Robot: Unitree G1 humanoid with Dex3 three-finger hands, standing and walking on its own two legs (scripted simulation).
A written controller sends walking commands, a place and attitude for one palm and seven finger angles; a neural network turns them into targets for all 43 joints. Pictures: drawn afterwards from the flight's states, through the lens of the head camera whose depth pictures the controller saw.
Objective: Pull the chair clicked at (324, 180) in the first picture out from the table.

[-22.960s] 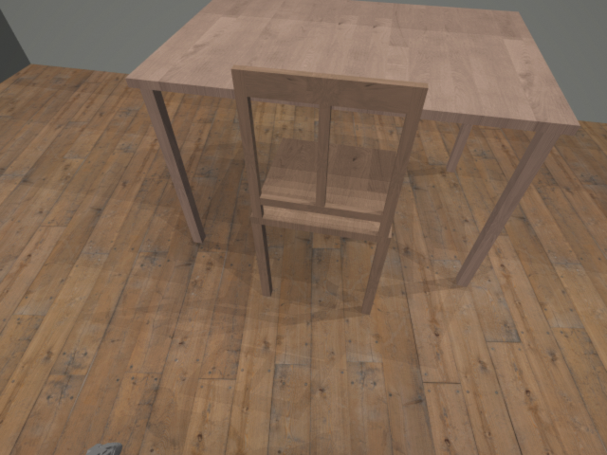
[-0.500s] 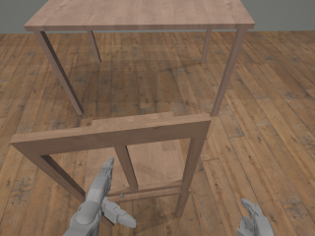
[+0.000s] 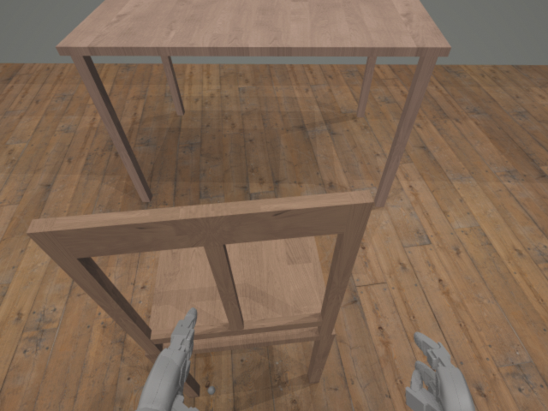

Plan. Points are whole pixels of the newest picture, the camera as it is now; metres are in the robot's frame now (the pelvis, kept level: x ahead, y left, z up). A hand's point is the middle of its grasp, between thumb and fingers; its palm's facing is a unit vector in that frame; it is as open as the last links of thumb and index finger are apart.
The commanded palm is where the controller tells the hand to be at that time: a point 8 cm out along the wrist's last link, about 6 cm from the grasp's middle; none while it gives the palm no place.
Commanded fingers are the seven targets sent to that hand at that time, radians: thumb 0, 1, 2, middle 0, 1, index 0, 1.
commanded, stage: draw the hand back to the body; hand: left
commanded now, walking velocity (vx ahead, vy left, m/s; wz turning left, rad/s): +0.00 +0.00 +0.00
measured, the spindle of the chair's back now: (227, 291) +0.32 +0.09 -0.04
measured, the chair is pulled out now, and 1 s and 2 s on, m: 0.59 0.59 0.59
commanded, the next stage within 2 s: step back with the hand held close in 1.64 s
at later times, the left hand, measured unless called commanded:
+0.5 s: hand (154, 371) +0.17 +0.14 +0.08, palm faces +0.01 -1.00 -0.08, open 17.5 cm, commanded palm +0.14 +0.21 +0.09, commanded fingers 0.00 -0.44 0.25 -0.01 -0.02 -0.01 -0.02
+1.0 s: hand (46, 320) +0.20 +0.23 +0.16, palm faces +0.35 -0.85 -0.39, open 13.1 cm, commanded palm +0.15 +0.27 +0.18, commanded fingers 0.00 0.47 0.69 -0.14 -0.21 -0.14 -0.21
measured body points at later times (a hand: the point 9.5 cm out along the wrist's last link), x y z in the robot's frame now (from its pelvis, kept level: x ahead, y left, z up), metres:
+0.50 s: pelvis -0.01 +0.00 -0.02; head +0.02 -0.02 +0.43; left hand +0.16 +0.19 +0.08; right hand +0.17 -0.23 -0.10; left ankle -0.02 +0.14 -0.69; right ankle +0.00 -0.12 -0.69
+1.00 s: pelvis +0.02 +0.00 +0.04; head +0.00 -0.02 +0.49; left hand +0.17 +0.27 +0.18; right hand +0.21 -0.22 -0.03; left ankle -0.02 +0.14 -0.69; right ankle +0.00 -0.12 -0.69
